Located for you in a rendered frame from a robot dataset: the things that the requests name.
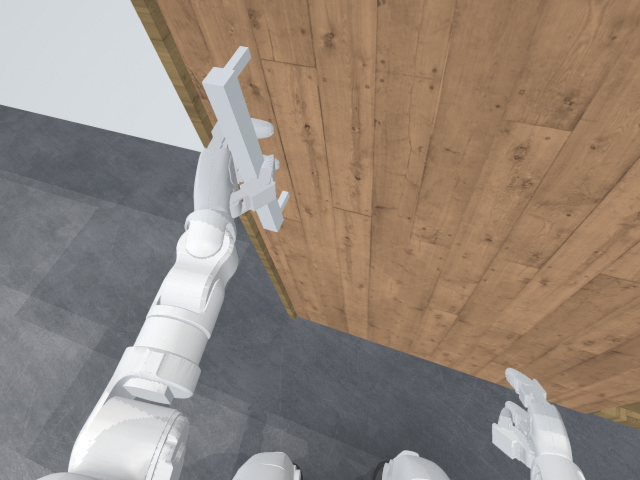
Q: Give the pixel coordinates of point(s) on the left robot forearm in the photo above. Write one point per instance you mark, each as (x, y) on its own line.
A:
(164, 362)

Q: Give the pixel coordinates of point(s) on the right robot forearm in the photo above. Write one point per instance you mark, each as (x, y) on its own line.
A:
(554, 467)

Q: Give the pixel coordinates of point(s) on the right robot shin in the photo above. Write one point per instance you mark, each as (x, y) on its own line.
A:
(406, 452)

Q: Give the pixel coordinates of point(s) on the left robot thigh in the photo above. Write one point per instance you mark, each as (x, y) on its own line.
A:
(268, 466)

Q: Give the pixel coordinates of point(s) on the left robot upper arm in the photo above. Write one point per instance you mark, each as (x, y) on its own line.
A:
(130, 440)

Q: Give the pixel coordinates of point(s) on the right robot hand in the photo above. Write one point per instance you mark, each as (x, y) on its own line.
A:
(540, 430)

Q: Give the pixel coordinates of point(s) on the left robot hand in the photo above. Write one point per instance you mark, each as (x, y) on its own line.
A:
(217, 176)

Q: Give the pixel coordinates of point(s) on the handle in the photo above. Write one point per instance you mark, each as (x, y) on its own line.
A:
(225, 95)

